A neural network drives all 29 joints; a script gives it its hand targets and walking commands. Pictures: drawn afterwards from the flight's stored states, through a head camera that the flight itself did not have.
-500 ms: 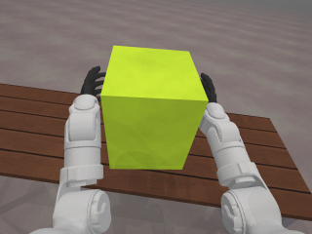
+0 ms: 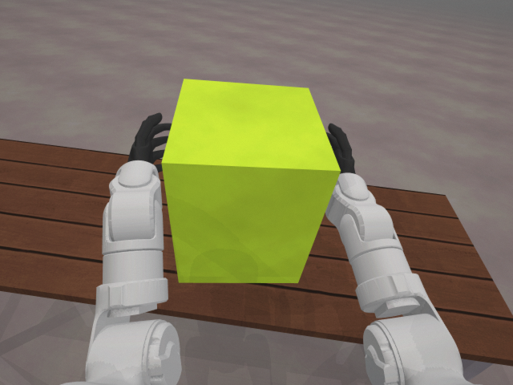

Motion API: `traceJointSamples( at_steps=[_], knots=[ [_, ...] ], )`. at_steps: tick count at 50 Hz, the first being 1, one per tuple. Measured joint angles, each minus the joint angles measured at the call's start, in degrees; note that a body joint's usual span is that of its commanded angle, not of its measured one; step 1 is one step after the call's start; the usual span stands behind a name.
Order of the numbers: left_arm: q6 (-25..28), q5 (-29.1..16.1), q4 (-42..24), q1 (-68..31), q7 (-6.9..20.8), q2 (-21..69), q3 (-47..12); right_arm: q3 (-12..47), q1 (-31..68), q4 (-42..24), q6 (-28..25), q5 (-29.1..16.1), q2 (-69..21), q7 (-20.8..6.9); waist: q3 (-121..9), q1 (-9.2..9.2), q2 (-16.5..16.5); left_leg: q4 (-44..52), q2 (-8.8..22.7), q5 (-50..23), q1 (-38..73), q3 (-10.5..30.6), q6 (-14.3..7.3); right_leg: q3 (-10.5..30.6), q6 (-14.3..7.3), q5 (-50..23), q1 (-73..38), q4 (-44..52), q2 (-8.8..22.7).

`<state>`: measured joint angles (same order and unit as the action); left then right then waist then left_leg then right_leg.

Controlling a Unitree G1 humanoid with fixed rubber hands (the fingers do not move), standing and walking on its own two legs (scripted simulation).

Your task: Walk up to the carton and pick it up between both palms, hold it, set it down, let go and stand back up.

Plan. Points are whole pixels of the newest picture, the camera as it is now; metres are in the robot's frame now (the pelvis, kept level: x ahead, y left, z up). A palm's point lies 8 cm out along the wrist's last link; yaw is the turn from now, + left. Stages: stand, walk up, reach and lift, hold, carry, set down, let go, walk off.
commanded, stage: hold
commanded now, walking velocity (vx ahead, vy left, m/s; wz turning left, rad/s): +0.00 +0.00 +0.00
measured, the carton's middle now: (243, 185) +0.39 +0.01 +0.16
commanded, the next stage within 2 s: none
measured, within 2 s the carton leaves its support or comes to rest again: neither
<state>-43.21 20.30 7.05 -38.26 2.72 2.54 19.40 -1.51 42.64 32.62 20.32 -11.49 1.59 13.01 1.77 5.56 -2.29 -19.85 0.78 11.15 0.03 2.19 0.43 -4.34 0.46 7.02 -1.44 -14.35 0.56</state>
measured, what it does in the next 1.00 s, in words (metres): stands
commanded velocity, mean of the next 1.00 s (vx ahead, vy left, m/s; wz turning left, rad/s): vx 0.00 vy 0.00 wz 0.00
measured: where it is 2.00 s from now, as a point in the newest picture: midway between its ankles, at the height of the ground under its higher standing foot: outside the picture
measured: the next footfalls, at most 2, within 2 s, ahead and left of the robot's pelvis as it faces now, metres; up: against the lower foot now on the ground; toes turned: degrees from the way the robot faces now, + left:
none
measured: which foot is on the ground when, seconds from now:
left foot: down 0.00-1.00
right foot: down 0.00-1.00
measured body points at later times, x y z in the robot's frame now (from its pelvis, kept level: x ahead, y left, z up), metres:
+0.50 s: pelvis +0.00 +0.00 +0.00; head -0.05 +0.02 +0.45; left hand +0.38 +0.15 +0.21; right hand +0.38 -0.14 +0.20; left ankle +0.01 +0.12 -0.75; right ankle +0.02 -0.12 -0.75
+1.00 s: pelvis +0.00 +0.00 +0.00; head -0.05 +0.03 +0.45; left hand +0.38 +0.16 +0.21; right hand +0.38 -0.14 +0.20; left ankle +0.01 +0.12 -0.75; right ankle +0.02 -0.12 -0.75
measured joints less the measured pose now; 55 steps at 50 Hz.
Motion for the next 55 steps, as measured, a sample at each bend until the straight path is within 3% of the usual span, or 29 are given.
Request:
traceJointSamples(
  at_steps=[4, 12, 29, 36, 55],
  knots=[
    [0.54, -0.82, -1.80, 1.28, -0.38, 0.10, -0.81, 1.74, -1.16, -2.14, -0.41, -1.39, 0.92, 0.57, -0.10, 0.17, 0.49, -0.76, 0.21, 0.51, -0.18, 0.05, 0.06, 0.01, 0.00, -0.01, -0.19, 0.09, -0.25],
    [0.17, -0.04, 0.40, 0.08, 0.51, 0.39, 0.68, 0.90, -0.06, 0.39, 0.09, 0.04, 0.37, 0.10, 0.00, -0.61, -0.14, 0.43, 0.19, -0.21, 0.59, -0.29, 0.10, 0.37, -0.21, 0.01, -0.18, -0.20, -0.22],
    [1.09, -0.41, 2.48, -1.23, 0.44, -0.33, 0.63, -0.79, 0.54, 1.25, -0.55, 1.38, -0.38, -0.06, -0.37, -0.48, 0.11, 0.43, -0.13, -0.59, -0.66, -0.01, -0.05, 0.12, -0.08, -0.09, 0.93, -0.35, 0.06],
    [1.18, -0.47, 0.28, 0.05, 0.26, 0.01, 0.15, 1.26, 0.00, 0.00, -0.97, -0.50, 0.67, 0.57, -0.27, -0.39, 0.03, -0.19, 0.09, 0.13, -0.15, 0.02, 0.02, 0.14, -0.06, 0.02, -0.07, 0.10, -0.21],
    [0.57, -0.35, -0.71, 0.86, -0.02, 0.23, -0.50, 0.92, -1.03, -0.65, -0.96, -0.38, 0.38, 0.26, -0.03, -0.26, 0.13, -0.23, -0.04, 0.02, -0.29, 0.02, -0.05, 0.20, -0.05, 0.14, 0.12, -0.19, -0.13]
  ],
)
